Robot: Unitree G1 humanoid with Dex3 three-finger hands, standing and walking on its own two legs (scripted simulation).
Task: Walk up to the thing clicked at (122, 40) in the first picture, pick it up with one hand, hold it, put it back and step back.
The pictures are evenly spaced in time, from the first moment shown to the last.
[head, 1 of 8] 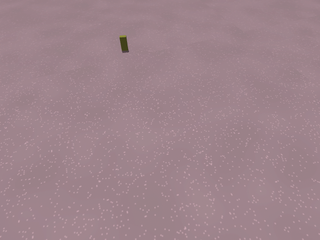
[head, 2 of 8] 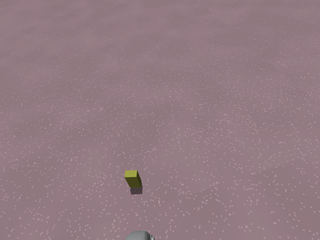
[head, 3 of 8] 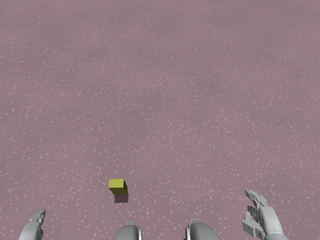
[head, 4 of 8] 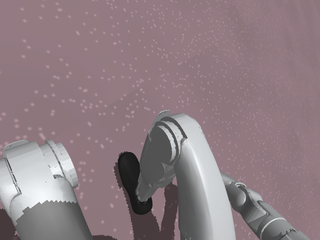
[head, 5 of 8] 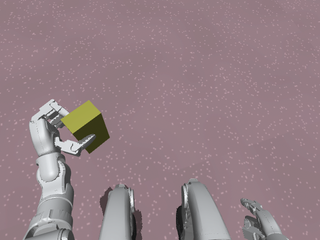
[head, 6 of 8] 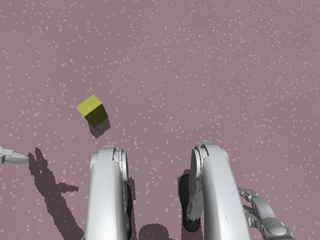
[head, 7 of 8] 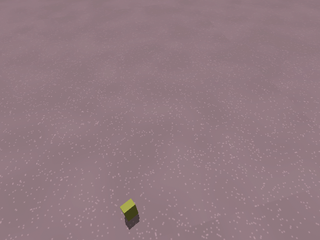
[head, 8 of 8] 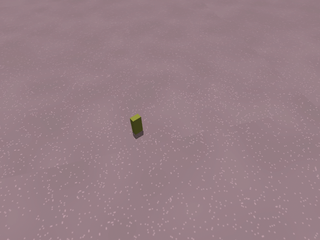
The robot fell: no
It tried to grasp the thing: yes
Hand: left
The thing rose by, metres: 0.68
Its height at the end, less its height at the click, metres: +0.00
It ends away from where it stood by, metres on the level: 0.01
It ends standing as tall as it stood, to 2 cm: yes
